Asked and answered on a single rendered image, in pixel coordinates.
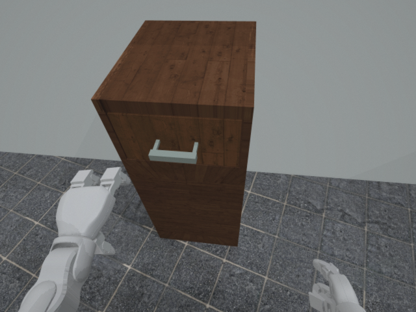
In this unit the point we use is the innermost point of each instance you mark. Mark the robot right hand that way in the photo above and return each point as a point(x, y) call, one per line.
point(325, 298)

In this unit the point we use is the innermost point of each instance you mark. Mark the robot left hand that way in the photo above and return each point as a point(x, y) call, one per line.
point(87, 205)

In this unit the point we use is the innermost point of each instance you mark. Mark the drawer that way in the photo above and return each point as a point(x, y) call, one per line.
point(218, 138)

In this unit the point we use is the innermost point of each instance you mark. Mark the left robot forearm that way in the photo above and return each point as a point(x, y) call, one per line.
point(63, 273)

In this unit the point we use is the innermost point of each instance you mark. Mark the cabinet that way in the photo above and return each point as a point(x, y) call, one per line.
point(187, 68)

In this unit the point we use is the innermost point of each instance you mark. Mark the handle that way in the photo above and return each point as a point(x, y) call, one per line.
point(173, 156)

